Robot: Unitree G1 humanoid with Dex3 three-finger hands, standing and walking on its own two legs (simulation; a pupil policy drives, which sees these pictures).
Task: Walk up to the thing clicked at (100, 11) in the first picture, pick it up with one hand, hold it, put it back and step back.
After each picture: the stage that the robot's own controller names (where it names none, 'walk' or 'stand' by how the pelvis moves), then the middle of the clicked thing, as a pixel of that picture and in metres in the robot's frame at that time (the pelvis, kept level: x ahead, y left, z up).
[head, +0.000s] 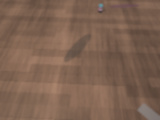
stand; (100, 8) +2.25 -0.35 -0.72
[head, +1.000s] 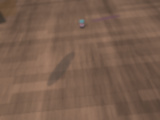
walk; (82, 24) +2.12 +0.07 -0.69
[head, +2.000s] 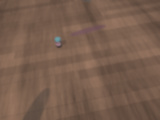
walk; (58, 42) +1.45 +0.36 -0.71
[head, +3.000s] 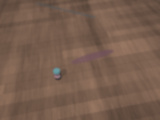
walk; (57, 74) +0.99 +0.29 -0.72
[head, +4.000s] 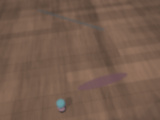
walk; (61, 106) +0.63 +0.22 -0.71
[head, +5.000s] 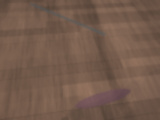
walk; out of the picture +0.38 +0.16 -0.69
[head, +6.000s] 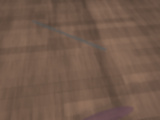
stand; out of the picture +0.31 +0.16 -0.72
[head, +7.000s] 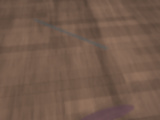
stand; out of the picture +0.32 +0.16 -0.73
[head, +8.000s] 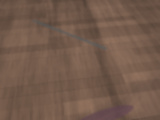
stand; out of the picture +0.31 +0.17 -0.73
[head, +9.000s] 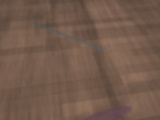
stand; out of the picture +0.30 +0.17 -0.73
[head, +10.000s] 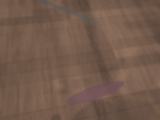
go down; out of the picture +0.33 +0.18 -0.67
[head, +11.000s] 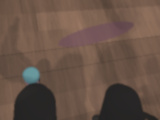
go down; (32, 78) +0.39 +0.19 -0.30
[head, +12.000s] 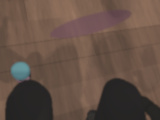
close in; (22, 73) +0.38 +0.20 -0.27
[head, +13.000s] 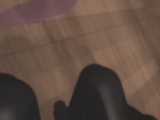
close; out of the picture +0.38 +0.23 -0.22
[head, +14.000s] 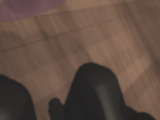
close; out of the picture +0.38 +0.24 -0.22
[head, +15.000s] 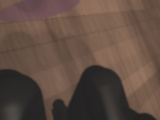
lift; out of the picture +0.32 +0.22 -0.22
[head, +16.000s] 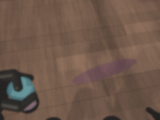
lift; (25, 96) +0.31 +0.18 -0.01
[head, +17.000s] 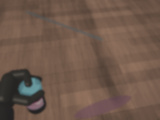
hold; (33, 96) +0.32 +0.16 +0.01
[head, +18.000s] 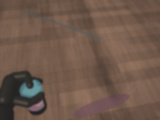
hold; (34, 98) +0.32 +0.16 -0.01
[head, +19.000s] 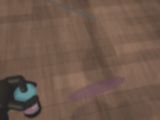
crouch; (29, 101) +0.32 +0.17 -0.07
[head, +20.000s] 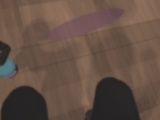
lower; (6, 68) +0.43 +0.22 -0.20
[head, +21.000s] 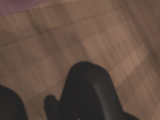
lower; out of the picture +0.52 +0.34 -0.25
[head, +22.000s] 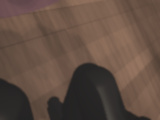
lower; out of the picture +0.51 +0.34 -0.25
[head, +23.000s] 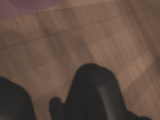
lower; out of the picture +0.52 +0.34 -0.25
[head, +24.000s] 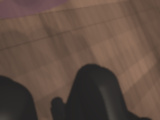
lower; out of the picture +0.52 +0.33 -0.25
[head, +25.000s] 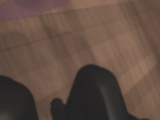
open; out of the picture +0.52 +0.34 -0.25
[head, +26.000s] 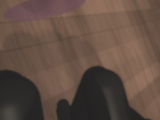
stand; out of the picture +0.52 +0.33 -0.25
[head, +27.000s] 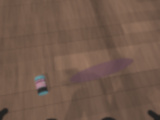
stand; (41, 85) +0.52 +0.24 -0.57
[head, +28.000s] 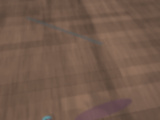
stand; out of the picture +0.49 +0.23 -0.69
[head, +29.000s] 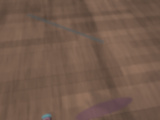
stand; out of the picture +0.49 +0.23 -0.69
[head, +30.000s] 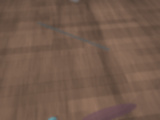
stand; out of the picture +0.51 +0.23 -0.74
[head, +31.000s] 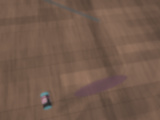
walk; (46, 100) +0.53 +0.23 -0.73
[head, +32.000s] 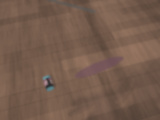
walk; (48, 83) +0.72 +0.32 -0.73
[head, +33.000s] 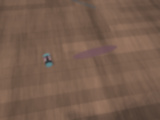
stand; (47, 60) +1.02 +0.28 -0.72
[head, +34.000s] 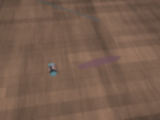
stand; (52, 69) +1.04 +0.28 -0.74
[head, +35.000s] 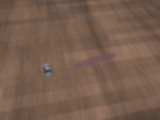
stand; (47, 69) +1.05 +0.33 -0.75
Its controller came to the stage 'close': yes
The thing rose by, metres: 0.69
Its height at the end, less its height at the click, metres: -0.02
